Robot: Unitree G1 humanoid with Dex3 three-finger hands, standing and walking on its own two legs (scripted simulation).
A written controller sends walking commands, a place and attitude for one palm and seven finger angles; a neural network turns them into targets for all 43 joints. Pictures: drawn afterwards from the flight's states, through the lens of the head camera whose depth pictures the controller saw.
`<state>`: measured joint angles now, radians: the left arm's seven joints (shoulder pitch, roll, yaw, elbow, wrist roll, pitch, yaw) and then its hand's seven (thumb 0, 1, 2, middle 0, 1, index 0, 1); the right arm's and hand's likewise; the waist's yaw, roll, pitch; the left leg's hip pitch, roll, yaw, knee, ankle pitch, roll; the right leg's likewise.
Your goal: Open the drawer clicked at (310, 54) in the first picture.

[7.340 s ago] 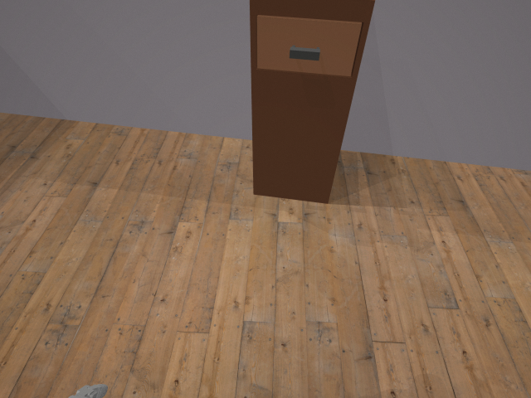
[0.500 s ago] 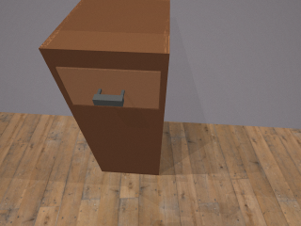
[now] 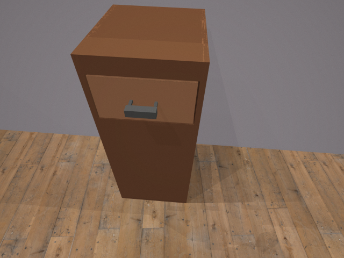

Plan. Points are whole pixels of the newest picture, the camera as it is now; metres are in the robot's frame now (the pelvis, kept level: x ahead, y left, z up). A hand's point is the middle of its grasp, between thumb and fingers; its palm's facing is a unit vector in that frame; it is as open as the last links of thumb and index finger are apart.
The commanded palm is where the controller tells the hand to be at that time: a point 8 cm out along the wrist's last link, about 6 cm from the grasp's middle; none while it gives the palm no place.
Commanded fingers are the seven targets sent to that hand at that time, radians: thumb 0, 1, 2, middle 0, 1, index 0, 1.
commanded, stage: look again from close up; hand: left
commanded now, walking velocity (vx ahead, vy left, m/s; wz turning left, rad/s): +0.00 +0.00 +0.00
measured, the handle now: (142, 107) +0.56 +0.14 +0.02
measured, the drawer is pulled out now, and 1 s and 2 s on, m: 0.00 0.00 0.00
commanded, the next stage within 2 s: shuffle to correct the standing spot in 0.30 s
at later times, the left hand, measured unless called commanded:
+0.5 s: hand out of the picture -0.05 +0.21 -0.17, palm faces -0.01 -0.98 -0.19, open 7.4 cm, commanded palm none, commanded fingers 0.00 0.90 0.90 -0.20 -0.30 -0.20 -0.30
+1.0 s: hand out of the picture +0.02 +0.13 -0.19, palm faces +0.04 -0.99 -0.09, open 7.4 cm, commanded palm none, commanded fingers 0.00 0.90 0.90 -0.20 -0.30 -0.20 -0.30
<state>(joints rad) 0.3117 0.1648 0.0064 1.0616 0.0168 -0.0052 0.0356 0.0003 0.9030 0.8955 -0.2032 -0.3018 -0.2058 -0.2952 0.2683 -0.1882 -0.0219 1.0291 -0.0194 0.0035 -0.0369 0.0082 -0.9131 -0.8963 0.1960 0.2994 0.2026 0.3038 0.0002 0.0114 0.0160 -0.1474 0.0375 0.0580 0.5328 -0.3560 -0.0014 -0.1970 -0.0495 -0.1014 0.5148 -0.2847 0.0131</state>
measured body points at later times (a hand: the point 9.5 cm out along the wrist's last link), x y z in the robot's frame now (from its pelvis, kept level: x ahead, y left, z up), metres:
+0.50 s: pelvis -0.03 +0.04 +0.00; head -0.04 +0.04 +0.45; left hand -0.05 +0.26 -0.16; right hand -0.06 -0.18 -0.15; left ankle -0.04 +0.11 -0.73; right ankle -0.01 -0.13 -0.73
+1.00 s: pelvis +0.05 -0.01 -0.01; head +0.07 +0.01 +0.44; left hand +0.02 +0.19 -0.18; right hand +0.07 -0.25 -0.15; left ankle +0.06 +0.07 -0.74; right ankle -0.01 -0.10 -0.73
